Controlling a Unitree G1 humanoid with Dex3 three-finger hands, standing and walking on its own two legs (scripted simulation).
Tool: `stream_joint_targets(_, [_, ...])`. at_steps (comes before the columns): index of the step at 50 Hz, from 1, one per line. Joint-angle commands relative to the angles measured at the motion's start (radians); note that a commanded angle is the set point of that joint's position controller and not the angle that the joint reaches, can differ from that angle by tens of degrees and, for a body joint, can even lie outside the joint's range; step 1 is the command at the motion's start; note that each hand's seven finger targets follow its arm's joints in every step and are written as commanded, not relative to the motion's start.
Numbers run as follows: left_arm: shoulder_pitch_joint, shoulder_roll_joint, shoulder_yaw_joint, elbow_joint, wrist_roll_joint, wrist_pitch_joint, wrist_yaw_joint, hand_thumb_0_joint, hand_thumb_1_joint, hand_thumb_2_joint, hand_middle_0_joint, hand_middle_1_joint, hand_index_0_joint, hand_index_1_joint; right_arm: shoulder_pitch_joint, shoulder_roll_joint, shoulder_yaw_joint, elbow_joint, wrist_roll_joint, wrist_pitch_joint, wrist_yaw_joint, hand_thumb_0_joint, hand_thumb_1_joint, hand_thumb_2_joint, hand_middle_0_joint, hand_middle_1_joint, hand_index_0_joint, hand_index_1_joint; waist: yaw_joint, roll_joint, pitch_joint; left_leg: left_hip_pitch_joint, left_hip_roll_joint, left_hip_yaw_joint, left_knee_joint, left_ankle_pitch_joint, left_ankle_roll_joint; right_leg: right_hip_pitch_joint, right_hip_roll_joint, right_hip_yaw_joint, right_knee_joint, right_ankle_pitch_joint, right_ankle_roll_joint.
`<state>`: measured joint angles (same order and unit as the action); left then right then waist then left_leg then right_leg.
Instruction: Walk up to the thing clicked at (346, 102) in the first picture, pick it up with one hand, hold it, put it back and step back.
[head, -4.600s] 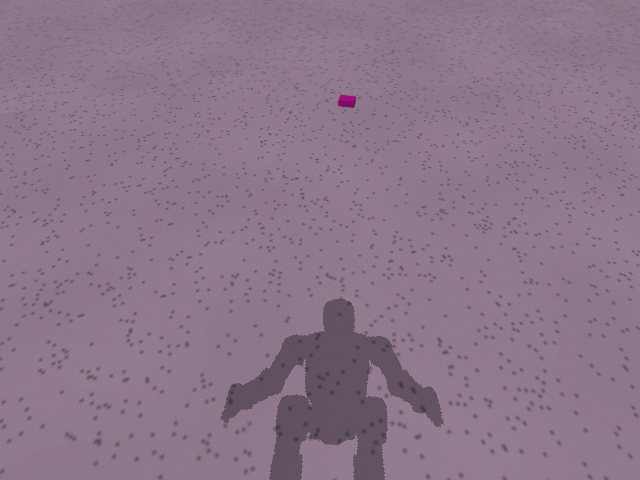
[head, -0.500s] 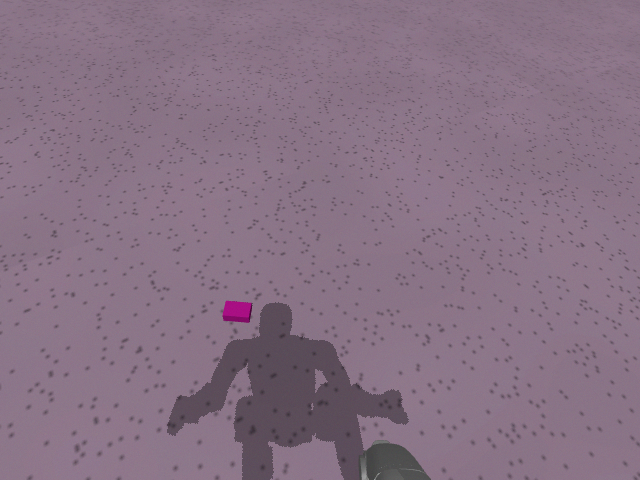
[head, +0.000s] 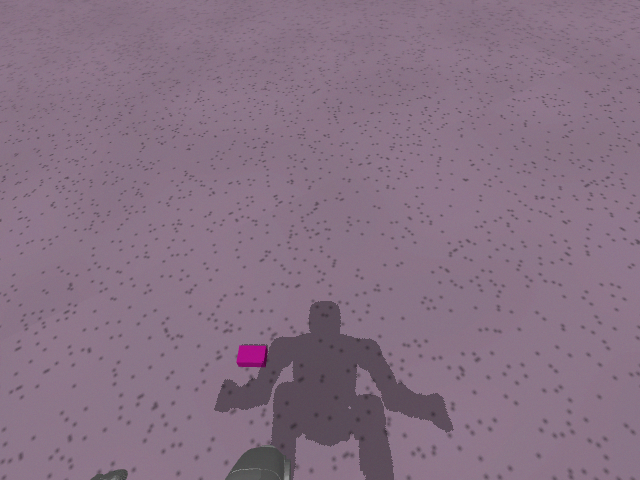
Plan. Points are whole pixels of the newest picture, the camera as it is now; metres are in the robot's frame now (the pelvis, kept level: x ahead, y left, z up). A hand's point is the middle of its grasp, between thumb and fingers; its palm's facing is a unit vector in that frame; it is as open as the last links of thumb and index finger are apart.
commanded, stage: walk up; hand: left
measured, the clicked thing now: (252, 356) +0.58 +0.30 -0.75
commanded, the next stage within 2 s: none
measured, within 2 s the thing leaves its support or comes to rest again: neither
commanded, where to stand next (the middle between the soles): +0.19 +0.03 m, yaw +1 degrees
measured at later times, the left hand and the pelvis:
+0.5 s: hand (125, 472) +0.15 +0.31 -0.17, palm faces -0.03 -0.94 -0.34, open 7.3 cm; pelvis +0.10 +0.05 -0.01, yaw +0 degrees
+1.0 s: hand (153, 431) +0.20 +0.28 -0.15, palm faces -0.01 -0.95 -0.32, open 7.3 cm; pelvis +0.11 +0.03 +0.00, yaw +0 degrees
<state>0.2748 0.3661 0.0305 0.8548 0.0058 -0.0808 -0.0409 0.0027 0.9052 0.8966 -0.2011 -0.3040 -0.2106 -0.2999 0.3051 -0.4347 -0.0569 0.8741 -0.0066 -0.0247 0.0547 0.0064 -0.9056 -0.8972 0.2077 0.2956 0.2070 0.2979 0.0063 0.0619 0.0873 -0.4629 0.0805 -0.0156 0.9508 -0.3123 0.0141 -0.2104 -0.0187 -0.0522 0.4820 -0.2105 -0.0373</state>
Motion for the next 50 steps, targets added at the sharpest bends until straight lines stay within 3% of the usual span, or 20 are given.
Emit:
stream_joint_targets(1, [0.019, 0.305, 0.098, -0.081, 0.007, -0.016, 0.016, 0.0, 0.9, 0.9, -0.2, -0.3, -0.2, -0.3, 0.025, -0.16, -0.061, -0.05, -0.016, -0.024, 0.005, 0.0, -0.9, -0.9, 0.2, 0.3, 0.2, 0.3, 0.019, -0.237, 0.01, -0.038, 0.025, 0.027, -0.155, 0.049, -0.032, -0.042, -0.212, 0.181, -0.269, -0.216, -0.187])
stream_joint_targets(5, [0.028, 0.301, 0.088, -0.083, 0.009, -0.003, 0.015, 0.0, 0.9, 0.9, -0.2, -0.3, -0.2, -0.3, -0.025, -0.142, -0.058, -0.045, -0.019, -0.04, -0.004, 0.0, -0.9, -0.9, 0.2, 0.3, 0.2, 0.3, 0.032, -0.208, 0.014, 0.08, 0.002, 0.054, -0.287, 0.101, -0.028, -0.097, -0.213, 0.157, -0.193, -0.134, -0.173])
stream_joint_targets(7, [-0.005, 0.301, 0.081, -0.086, 0.003, 0.005, 0.019, 0.0, 0.9, 0.9, -0.2, -0.3, -0.2, -0.3, 0.003, -0.127, -0.055, -0.028, -0.017, -0.05, -0.015, 0.0, -0.9, -0.9, 0.2, 0.3, 0.2, 0.3, -0.004, -0.177, -0.029, 0.178, -0.019, 0.066, -0.381, 0.159, -0.013, -0.094, -0.214, 0.128, -0.083, 0.024, -0.159])
stream_joint_targets(9, [0.005, 0.247, 0.054, -0.088, -0.003, 0.016, 0.023, 0.0, 0.9, 0.9, -0.2, -0.3, -0.2, -0.3, 0.077, -0.152, -0.061, 0.001, -0.019, -0.063, -0.032, 0.0, -0.9, -0.9, 0.2, 0.3, 0.2, 0.3, -0.048, -0.062, -0.096, 0.352, -0.054, 0.073, -0.479, 0.156, 0.015, -0.135, -0.162, 0.074, 0.131, 0.134, -0.103])
stream_joint_targets(10, [0.044, 0.193, 0.033, -0.09, -0.008, 0.019, 0.025, 0.0, 0.9, 0.9, -0.2, -0.3, -0.2, -0.3, 0.125, -0.22, -0.077, 0.007, -0.026, -0.068, -0.043, 0.0, -0.9, -0.9, 0.2, 0.3, 0.2, 0.3, -0.059, 0.123, -0.138, 0.416, 0.081, -0.106, -0.566, 0.107, 0.05, -0.195, -0.086, 0.012, 0.335, 0.036, -0.056])
stream_joint_targets(11, [0.094, 0.14, 0.019, -0.091, -0.018, 0.023, 0.027, 0.0, 0.9, 0.9, -0.2, -0.3, -0.2, -0.3, 0.104, -0.29, -0.088, -0.023, -0.028, -0.073, -0.047, 0.0, -0.9, -0.9, 0.2, 0.3, 0.2, 0.3, -0.03, 0.262, -0.132, 0.495, 0.276, -0.455, -0.633, 0.119, 0.132, -0.389, 0.05, 0.0, 0.494, -0.324, -0.001])
stream_joint_targets(12, [0.11, 0.24, 0.048, -0.044, -0.008, 0.041, 0.046, 0.0, 0.9, 0.9, -0.2, -0.3, -0.2, -0.3, 0.093, -0.325, -0.098, -0.027, -0.003, -0.065, -0.045, 0.0, -0.9, -0.9, 0.2, 0.3, 0.2, 0.3, -0.041, 0.165, -0.127, 0.443, 0.348, -0.527, -0.646, 0.075, 0.224, -0.371, 0.012, 0.073, 0.569, -0.373, -0.009])
stream_joint_targets(13, [0.084, 0.272, 0.05, -0.033, -0.002, 0.045, 0.051, 0.0, 0.9, 0.9, -0.2, -0.3, -0.2, -0.3, 0.071, -0.302, -0.098, -0.026, 0.003, -0.058, -0.047, 0.0, -0.9, -0.9, 0.2, 0.3, 0.2, 0.3, -0.038, 0.142, -0.087, 0.404, 0.337, -0.51, -0.645, 0.1, 0.25, -0.381, -0.012, 0.097, 0.619, -0.353, -0.011])
stream_joint_targets(16, [0.077, 0.254, 0.053, -0.007, -0.013, 0.047, 0.046, 0.0, 0.9, 0.9, -0.2, -0.3, -0.2, -0.3, 0.02, -0.217, -0.061, -0.05, 0.001, -0.061, -0.059, 0.0, -0.9, -0.9, 0.2, 0.3, 0.2, 0.3, -0.009, 0.096, -0.077, 0.357, 0.195, -0.19, -0.579, 0.454, 0.17, -0.311, -0.035, 0.142, 0.562, -0.259, -0.004])
stream_joint_targets(22, [0.056, 0.201, 0.042, 0.033, -0.01, 0.056, 0.046, 0.0, 0.9, 0.9, -0.2, -0.3, -0.2, -0.3, -0.059, -0.197, -0.04, -0.069, -0.002, -0.043, -0.068, 0.0, -0.9, -0.9, 0.2, 0.3, 0.2, 0.3, -0.004, 0.119, -0.092, 0.263, 0.163, -0.055, -0.525, 0.536, 0.182, -0.177, -0.04, 0.049, 0.335, -0.13, 0.037])
stream_joint_targets(25, [0.039, 0.192, 0.045, 0.056, -0.01, 0.049, 0.055, 0.0, 0.9, 0.9, -0.2, -0.3, -0.2, -0.3, -0.093, -0.196, -0.035, -0.065, 0.003, -0.026, -0.065, 0.0, -0.9, -0.9, 0.2, 0.3, 0.2, 0.3, -0.002, 0.115, -0.103, 0.187, 0.179, -0.061, -0.448, 0.577, 0.189, -0.067, -0.014, 0.018, 0.233, -0.082, 0.038])
stream_joint_targets(26, [0.047, 0.19, 0.047, 0.07, -0.007, 0.048, 0.056, 0.0, 0.9, 0.9, -0.2, -0.3, -0.2, -0.3, -0.108, -0.199, -0.034, -0.064, 0.007, -0.019, -0.064, 0.0, -0.9, -0.9, 0.2, 0.3, 0.2, 0.3, 0.006, 0.101, -0.116, 0.161, 0.173, -0.061, -0.421, 0.512, 0.179, -0.009, -0.006, 0.013, 0.164, -0.027, 0.033])
stream_joint_targets(28, [0.066, 0.211, 0.052, 0.092, 0.002, 0.037, 0.06, 0.0, 0.9, 0.9, -0.2, -0.3, -0.2, -0.3, -0.151, -0.149, -0.012, -0.063, 0.024, -0.004, -0.061, 0.0, -0.9, -0.9, 0.2, 0.3, 0.2, 0.3, 0.044, 0.023, -0.135, 0.108, 0.128, -0.053, -0.351, 0.277, 0.103, 0.085, -0.02, 0.055, 0.021, 0.077, 0.005])
stream_joint_targets(30, [-0.053, 0.289, 0.06, 0.059, 0.016, 0.022, 0.061, 0.0, 0.9, 0.9, -0.2, -0.3, -0.2, -0.3, -0.104, -0.073, 0.012, -0.044, 0.029, 0.008, -0.058, 0.0, -0.9, -0.9, 0.2, 0.3, 0.2, 0.3, -0.02, -0.215, -0.097, 0.063, -0.019, 0.02, -0.238, -0.057, 0.008, -0.013, -0.267, 0.417, -0.14, 0.066, -0.087])
stream_joint_targets(31, [-0.137, 0.315, 0.054, 0.05, 0.007, 0.029, 0.056, 0.0, 0.9, 0.9, -0.2, -0.3, -0.2, -0.3, -0.103, -0.12, -0.006, -0.015, 0.026, 0.018, -0.066, 0.0, -0.9, -0.9, 0.2, 0.3, 0.2, 0.3, -0.026, -0.217, -0.064, 0.181, -0.043, 0.023, -0.182, -0.246, 0.013, -0.19, -0.329, 0.421, -0.168, -0.037, -0.175])
stream_joint_targets(32, [-0.196, 0.304, 0.047, 0.042, 0.008, 0.035, 0.054, 0.0, 0.9, 0.9, -0.2, -0.3, -0.2, -0.3, -0.073, -0.139, -0.015, 0.021, 0.018, 0.019, -0.065, 0.0, -0.9, -0.9, 0.2, 0.3, 0.2, 0.3, -0.046, -0.226, -0.036, 0.268, -0.03, 0.013, -0.195, -0.207, 0.012, -0.286, -0.302, 0.402, -0.153, -0.112, -0.171])
stream_joint_targets(33, [-0.192, 0.268, 0.037, 0.049, 0.008, 0.04, 0.051, 0.0, 0.9, 0.9, -0.2, -0.3, -0.2, -0.3, -0.084, -0.141, -0.012, 0.04, 0.018, 0.016, -0.06, 0.0, -0.9, -0.9, 0.2, 0.3, 0.2, 0.3, -0.046, -0.218, -0.022, 0.292, -0.023, 0.005, -0.278, -0.162, 0.017, -0.307, -0.245, 0.336, -0.15, -0.18, -0.123])
stream_joint_targets(36, [-0.196, 0.235, 0.027, 0.081, 0.004, 0.041, 0.049, 0.0, 0.9, 0.9, -0.2, -0.3, -0.2, -0.3, -0.124, -0.145, -0.009, 0.079, 0.017, 0.007, -0.051, 0.0, -0.9, -0.9, 0.2, 0.3, 0.2, 0.3, -0.032, -0.212, -0.081, 0.284, 0.017, -0.04, -0.467, 0.042, 0.025, -0.169, -0.138, 0.199, -0.099, -0.135, -0.017])
stream_joint_targets(40, [-0.198, 0.221, 0.022, 0.115, 0.0, 0.052, 0.038, 0.0, 0.9, 0.9, -0.2, -0.3, -0.2, -0.3, -0.192, -0.161, 0.004, 0.106, 0.001, 0.001, -0.042, 0.0, -0.9, -0.9, 0.2, 0.3, 0.2, 0.3, -0.001, -0.161, -0.054, 0.199, 0.038, -0.089, -0.568, -0.17, 0.026, -0.122, -0.113, 0.204, -0.16, -0.339, 0.001])
stream_joint_targets(50, [-0.224, 0.201, 0.019, 0.191, -0.007, 0.05, 0.034, 0.0, 0.9, 0.9, -0.2, -0.3, -0.2, -0.3, -0.219, -0.146, 0.02, 0.196, -0.007, -0.018, -0.045, 0.0, -0.9, -0.9, 0.2, 0.3, 0.2, 0.3, 0.011, -0.018, -0.07, 0.16, 0.059, -0.108, -0.702, -0.102, 0.012, 0.042, -0.096, 0.148, -0.157, -0.113, 0.002])
